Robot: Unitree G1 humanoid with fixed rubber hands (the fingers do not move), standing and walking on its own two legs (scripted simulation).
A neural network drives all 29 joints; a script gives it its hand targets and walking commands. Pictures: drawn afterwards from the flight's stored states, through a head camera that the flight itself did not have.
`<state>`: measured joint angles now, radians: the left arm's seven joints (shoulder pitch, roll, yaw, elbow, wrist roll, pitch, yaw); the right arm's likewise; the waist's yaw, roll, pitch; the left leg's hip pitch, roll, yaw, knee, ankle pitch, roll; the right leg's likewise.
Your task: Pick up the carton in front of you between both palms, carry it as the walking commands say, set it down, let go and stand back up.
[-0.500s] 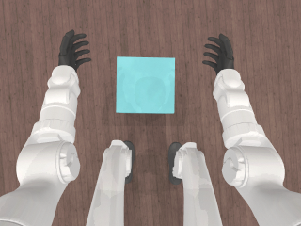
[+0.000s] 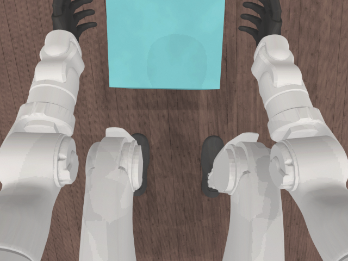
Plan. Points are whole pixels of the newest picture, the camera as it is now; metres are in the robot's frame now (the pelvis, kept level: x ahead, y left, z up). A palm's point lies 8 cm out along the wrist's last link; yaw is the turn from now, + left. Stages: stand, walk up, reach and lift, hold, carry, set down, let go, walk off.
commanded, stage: reach and lift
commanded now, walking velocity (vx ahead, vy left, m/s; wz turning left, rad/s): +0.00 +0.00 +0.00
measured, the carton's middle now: (166, 46) +0.50 +0.05 -0.27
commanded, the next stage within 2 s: none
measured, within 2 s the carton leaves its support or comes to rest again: leaves its support in 0.98 s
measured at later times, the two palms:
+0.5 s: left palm (85, 32) +0.51 +0.21 -0.20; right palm (257, 33) +0.52 -0.14 -0.20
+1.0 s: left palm (93, 29) +0.51 +0.19 -0.20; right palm (244, 26) +0.53 -0.11 -0.19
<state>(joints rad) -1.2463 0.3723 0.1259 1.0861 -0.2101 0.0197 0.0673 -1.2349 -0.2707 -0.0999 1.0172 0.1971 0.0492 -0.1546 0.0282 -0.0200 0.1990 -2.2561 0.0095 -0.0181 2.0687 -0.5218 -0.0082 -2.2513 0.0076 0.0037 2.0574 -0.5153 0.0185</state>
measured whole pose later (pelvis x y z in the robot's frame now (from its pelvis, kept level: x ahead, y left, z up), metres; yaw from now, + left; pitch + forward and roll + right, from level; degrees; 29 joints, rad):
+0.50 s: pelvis +0.00 +0.01 -0.03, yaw +0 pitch +39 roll -1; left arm -1.31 0.36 0.04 1.15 -0.25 -0.03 0.10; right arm -1.34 -0.29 -0.03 1.16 0.28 -0.02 -0.15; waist 0.02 -0.03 0.26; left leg -2.30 0.01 -0.01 2.16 -0.54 0.01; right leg -2.30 0.01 0.02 2.14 -0.53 0.04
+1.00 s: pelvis -0.01 +0.00 -0.04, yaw +1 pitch +37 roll -1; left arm -1.38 0.32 -0.02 1.16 -0.26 0.06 0.15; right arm -1.40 -0.23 -0.09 1.15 0.23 0.05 -0.21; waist 0.02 -0.04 0.28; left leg -2.31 -0.01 -0.02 2.18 -0.51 -0.01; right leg -2.30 0.04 0.03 2.18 -0.52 0.05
